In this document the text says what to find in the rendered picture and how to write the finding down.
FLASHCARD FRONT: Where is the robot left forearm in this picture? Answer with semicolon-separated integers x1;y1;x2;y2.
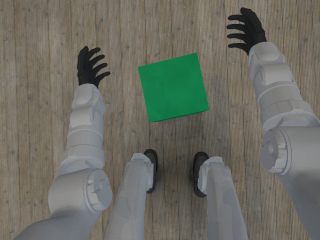
48;83;106;212

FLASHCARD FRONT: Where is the robot left shin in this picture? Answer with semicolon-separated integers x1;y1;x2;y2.
124;153;150;170

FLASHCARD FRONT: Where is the robot left thigh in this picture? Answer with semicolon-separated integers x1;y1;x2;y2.
104;158;154;240

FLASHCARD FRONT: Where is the robot right upper arm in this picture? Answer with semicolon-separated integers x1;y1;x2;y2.
259;126;320;240

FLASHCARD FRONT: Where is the robot left upper arm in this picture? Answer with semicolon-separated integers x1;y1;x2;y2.
13;167;113;240

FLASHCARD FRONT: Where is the carton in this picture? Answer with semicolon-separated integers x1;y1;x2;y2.
138;52;209;123

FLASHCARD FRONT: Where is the right robot hand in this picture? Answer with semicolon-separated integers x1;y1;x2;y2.
226;7;267;56

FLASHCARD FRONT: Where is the robot right forearm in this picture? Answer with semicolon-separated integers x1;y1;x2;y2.
247;41;320;132

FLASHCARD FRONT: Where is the left robot hand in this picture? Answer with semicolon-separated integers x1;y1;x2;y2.
77;46;110;89

